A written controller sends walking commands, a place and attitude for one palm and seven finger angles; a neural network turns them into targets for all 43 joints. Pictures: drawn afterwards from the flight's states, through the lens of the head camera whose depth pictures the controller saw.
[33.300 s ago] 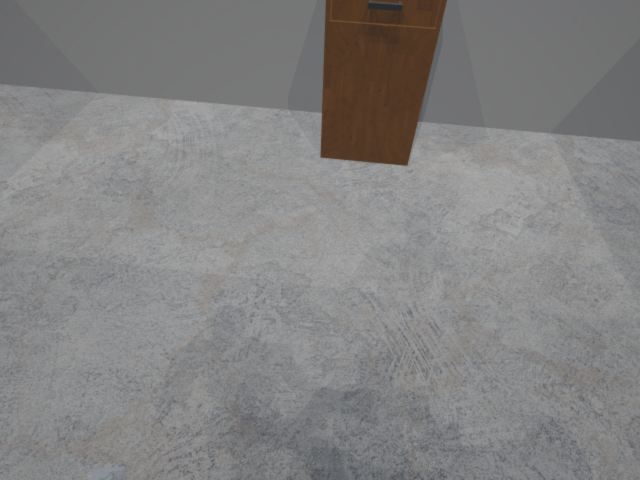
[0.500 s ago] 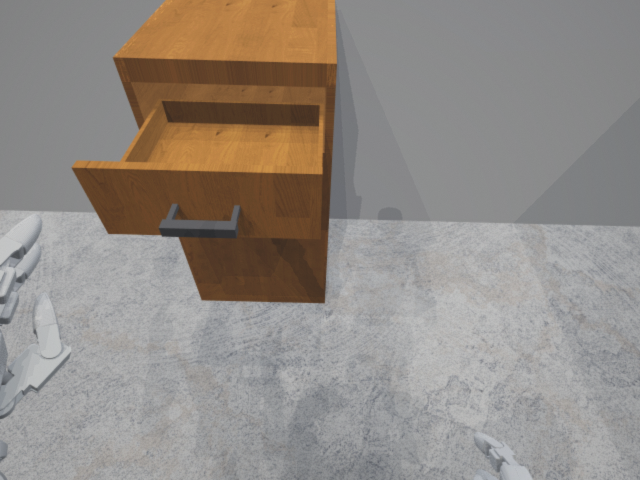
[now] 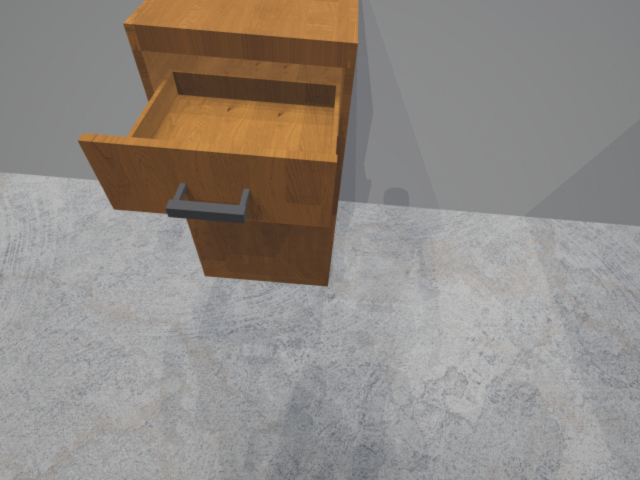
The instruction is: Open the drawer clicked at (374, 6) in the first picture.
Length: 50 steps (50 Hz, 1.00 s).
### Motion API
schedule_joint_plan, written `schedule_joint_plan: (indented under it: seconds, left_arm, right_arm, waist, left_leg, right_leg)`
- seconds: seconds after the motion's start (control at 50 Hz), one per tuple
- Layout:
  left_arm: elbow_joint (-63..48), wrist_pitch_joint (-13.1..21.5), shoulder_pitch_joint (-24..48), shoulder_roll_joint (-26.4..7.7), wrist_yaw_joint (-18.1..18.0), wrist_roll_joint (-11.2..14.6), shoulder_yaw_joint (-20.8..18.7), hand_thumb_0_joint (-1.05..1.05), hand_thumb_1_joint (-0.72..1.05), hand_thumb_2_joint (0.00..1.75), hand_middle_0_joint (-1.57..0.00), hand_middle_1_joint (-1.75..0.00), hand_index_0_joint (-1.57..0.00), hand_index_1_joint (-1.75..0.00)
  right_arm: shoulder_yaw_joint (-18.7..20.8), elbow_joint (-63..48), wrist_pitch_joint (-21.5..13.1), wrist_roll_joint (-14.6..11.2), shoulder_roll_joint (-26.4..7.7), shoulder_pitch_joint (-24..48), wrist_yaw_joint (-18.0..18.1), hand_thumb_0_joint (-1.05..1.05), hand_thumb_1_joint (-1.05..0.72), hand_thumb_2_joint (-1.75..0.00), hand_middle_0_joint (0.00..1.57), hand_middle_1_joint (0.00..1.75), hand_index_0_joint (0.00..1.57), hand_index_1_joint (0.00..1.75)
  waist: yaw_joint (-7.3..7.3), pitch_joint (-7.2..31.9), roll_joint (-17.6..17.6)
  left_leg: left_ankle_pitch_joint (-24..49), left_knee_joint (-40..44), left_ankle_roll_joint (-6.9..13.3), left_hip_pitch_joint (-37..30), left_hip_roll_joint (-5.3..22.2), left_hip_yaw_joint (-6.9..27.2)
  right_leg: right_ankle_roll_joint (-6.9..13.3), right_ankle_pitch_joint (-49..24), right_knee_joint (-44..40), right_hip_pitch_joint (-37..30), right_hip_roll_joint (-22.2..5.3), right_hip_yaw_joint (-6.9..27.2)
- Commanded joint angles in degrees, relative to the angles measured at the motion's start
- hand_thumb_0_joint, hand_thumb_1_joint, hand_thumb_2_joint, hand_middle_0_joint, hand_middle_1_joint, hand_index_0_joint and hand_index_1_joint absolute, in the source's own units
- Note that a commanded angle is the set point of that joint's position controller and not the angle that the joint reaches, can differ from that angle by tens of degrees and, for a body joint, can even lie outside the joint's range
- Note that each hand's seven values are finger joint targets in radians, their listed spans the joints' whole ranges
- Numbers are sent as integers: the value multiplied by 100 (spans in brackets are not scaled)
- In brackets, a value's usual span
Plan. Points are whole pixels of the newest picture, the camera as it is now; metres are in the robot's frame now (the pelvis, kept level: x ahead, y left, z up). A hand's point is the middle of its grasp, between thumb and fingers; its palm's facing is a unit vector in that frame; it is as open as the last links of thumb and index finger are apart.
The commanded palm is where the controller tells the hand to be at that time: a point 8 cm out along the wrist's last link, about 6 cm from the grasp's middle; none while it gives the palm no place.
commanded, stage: let the arm hang, fingers relaxed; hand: left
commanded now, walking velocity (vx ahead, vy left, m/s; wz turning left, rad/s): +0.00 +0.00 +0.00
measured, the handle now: (210, 201) +0.53 +0.22 -0.01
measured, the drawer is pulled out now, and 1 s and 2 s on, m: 0.30 0.30 0.30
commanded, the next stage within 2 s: look to check the result in 0.72 s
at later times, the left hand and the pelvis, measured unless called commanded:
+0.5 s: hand out of the picture +0.00 +0.17 -0.17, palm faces +0.02 -0.99 -0.17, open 7.4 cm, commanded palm none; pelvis +0.00 +0.01 +0.00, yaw -1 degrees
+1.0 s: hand out of the picture +0.00 +0.17 -0.17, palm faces +0.02 -0.99 -0.17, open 7.4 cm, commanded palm none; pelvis +0.01 +0.01 +0.01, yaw -2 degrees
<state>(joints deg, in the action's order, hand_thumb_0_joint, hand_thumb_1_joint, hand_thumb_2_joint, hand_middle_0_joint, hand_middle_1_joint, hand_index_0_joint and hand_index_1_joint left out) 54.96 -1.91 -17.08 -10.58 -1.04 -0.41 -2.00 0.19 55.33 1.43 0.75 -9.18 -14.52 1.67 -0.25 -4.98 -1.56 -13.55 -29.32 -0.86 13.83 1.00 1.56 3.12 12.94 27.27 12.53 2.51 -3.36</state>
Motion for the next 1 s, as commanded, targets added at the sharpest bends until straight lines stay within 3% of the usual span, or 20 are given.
schedule_joint_plan:
  seconds: [0.0,0.02,0.16,0.28,0.6,0.98]
  left_arm:
    - [90,197,-93,-553,-25,-26,-86,0,90,90,-20,-30,-20,-30]
    - [205,197,-119,-522,-24,-21,-73,0,90,90,-20,-30,-20,-30]
    - [777,204,-347,-438,-53,3,17,0,90,90,-20,-30,-20,-30]
    - [899,184,-424,-360,-92,-11,27,0,90,90,-20,-30,-20,-30]
    - [824,214,-437,-131,-123,-20,-20,0,90,90,-20,-30,-20,-30]
    - [927,259,-481,-136,-139,-11,20,0,90,90,-20,-30,-20,-30]
  right_arm:
    - [115,40,-105,12,-505,-363,50,0,-90,-90,20,30,20,30]
    - [112,127,-110,14,-490,-408,57,0,-90,-90,20,30,20,30]
    - [52,535,-126,-14,-420,-703,88,0,-90,-90,20,30,20,30]
    - [50,699,-92,-7,-319,-864,86,0,-90,-90,20,30,20,30]
    - [103,762,-169,5,-29,-1004,103,0,-90,-90,20,30,20,30]
    - [100,799,-180,-25,-141,-856,114,0,-90,-90,20,30,20,30]
  waist:
    - [75,360,461]
    - [67,297,539]
    - [38,124,171]
    - [37,-246,110]
    - [49,-235,291]
    - [64,-89,233]
  left_leg:
    - [170,703,289,-181,342,310]
    - [169,745,288,-179,340,311]
    - [350,883,300,-239,373,291]
    - [-64,970,311,-102,355,271]
    - [-91,1067,341,11,395,323]
    - [399,1010,301,-464,412,234]
  right_leg:
    - [43,257,-1062,-152,-727,854]
    - [43,274,-1079,-113,-709,868]
    - [23,103,-1075,-170,-706,773]
    - [7,561,-1117,127,-660,799]
    - [-16,79,-862,74,-602,760]
    - [-30,-247,-910,46,-622,813]
